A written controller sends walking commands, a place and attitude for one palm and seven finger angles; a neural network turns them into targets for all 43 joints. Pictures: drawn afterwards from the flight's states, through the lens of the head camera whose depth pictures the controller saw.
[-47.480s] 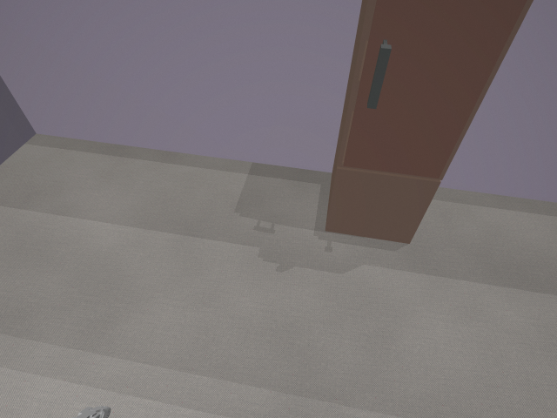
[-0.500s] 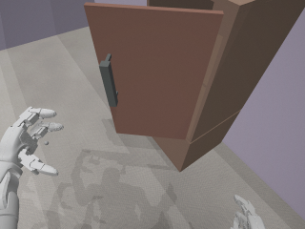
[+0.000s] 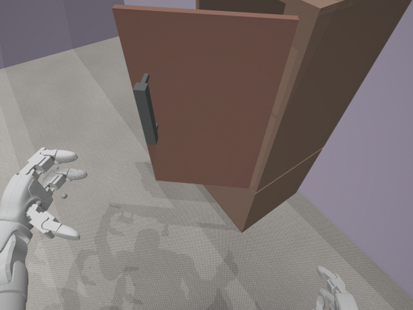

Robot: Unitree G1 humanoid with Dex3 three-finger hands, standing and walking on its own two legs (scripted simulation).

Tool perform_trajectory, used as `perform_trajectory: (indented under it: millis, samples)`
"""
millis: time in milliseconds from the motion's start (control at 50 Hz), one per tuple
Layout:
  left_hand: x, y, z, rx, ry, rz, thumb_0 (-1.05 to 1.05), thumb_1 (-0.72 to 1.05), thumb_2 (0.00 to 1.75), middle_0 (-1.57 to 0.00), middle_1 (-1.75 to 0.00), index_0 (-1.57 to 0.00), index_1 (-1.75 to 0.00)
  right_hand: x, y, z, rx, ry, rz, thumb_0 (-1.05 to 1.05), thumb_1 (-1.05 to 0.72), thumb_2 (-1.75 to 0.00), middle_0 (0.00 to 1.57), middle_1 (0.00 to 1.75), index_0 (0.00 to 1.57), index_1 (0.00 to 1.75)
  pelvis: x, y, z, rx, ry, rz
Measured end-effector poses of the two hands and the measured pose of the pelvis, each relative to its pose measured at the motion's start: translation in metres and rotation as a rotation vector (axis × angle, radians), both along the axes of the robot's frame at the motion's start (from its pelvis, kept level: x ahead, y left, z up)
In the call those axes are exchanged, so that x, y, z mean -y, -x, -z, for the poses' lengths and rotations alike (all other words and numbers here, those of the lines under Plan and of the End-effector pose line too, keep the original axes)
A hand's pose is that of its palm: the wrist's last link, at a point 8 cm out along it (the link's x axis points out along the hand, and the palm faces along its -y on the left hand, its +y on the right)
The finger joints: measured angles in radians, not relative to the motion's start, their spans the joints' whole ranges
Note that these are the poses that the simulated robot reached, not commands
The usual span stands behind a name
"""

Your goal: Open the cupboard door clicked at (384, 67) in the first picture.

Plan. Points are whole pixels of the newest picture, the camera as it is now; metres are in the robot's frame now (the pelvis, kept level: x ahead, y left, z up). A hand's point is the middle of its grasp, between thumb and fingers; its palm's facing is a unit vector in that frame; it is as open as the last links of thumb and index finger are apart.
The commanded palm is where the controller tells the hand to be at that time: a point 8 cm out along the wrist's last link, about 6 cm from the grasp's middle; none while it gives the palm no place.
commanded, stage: move the hooked fingers beside the handle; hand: left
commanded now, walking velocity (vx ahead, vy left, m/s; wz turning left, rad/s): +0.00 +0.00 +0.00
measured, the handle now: (149, 110) +0.55 +0.18 +0.05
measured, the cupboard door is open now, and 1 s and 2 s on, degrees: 49 49 49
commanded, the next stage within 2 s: none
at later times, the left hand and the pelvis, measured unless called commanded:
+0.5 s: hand (84, 170) +0.35 +0.26 +0.07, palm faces -0.03 -1.00 -0.02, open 14.0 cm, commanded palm +0.32 +0.31 +0.07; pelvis +0.00 +0.00 +0.00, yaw +0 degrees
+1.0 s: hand (104, 146) +0.41 +0.24 +0.07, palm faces -0.03 -1.00 -0.01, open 14.0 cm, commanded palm +0.40 +0.29 +0.07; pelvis +0.00 +0.00 -0.01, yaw -1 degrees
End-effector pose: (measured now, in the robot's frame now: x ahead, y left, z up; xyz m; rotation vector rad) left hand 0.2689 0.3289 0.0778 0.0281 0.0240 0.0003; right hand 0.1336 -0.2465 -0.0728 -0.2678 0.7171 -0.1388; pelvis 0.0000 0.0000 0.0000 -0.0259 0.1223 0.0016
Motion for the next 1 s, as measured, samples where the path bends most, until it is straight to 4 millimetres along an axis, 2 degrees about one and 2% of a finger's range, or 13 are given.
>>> perform_trajectory:
  millis: [140, 280, 420, 660, 840, 1000]
  samples:
    - [0.001, 0.000, 0.002, 0.000, 0.006, 0.000, -0.01, -0.50, 0.30, -0.30, -1.20, -0.30, -1.20, -0.002, -0.005, 0.000, 0.009, 0.002, -0.014, 0.01, -0.91, -0.90, 0.21, 0.30, 0.20, 0.30, 0.000, 0.001, 0.001, -0.003, 0.001, -0.004]
    - [0.005, -0.023, 0.003, 0.003, 0.009, 0.014, -0.01, -0.50, 0.30, -0.30, -1.20, -0.30, -1.20, 0.003, -0.002, 0.005, -0.024, 0.023, -0.009, 0.01, -0.91, -0.90, 0.21, 0.30, 0.20, 0.30, 0.001, 0.003, 0.003, -0.016, 0.002, -0.011]
    - [0.014, -0.050, 0.002, 0.003, 0.017, 0.034, -0.01, -0.50, 0.30, -0.30, -1.20, -0.30, -1.20, 0.010, 0.012, 0.008, -0.070, 0.024, 0.032, 0.01, -0.91, -0.90, 0.21, 0.30, 0.20, 0.30, 0.002, 0.000, 0.003, -0.036, -0.002, 0.002]
    - [0.020, -0.077, 0.005, 0.000, 0.012, 0.029, -0.01, -0.50, 0.30, -0.30, -1.20, -0.30, -1.20, 0.019, 0.042, 0.019, -0.198, 0.028, 0.084, 0.01, -0.91, -0.90, 0.21, 0.30, 0.20, 0.30, 0.003, -0.003, 0.004, -0.062, -0.002, 0.007]
    - [0.030, -0.106, 0.004, 0.003, 0.017, 0.043, -0.01, -0.50, 0.30, -0.30, -1.20, -0.30, -1.20, 0.021, 0.055, 0.024, -0.256, 0.025, 0.116, 0.01, -0.91, -0.90, 0.21, 0.30, 0.20, 0.30, 0.003, -0.004, 0.006, -0.085, -0.002, 0.015]
    - [0.030, -0.126, 0.009, -0.017, 0.020, 0.031, -0.01, -0.50, 0.30, -0.30, -1.20, -0.30, -1.20, 0.022, 0.066, 0.027, -0.308, 0.028, 0.135, 0.01, -0.91, -0.90, 0.21, 0.30, 0.20, 0.30, 0.003, -0.004, 0.008, -0.105, 0.000, 0.017]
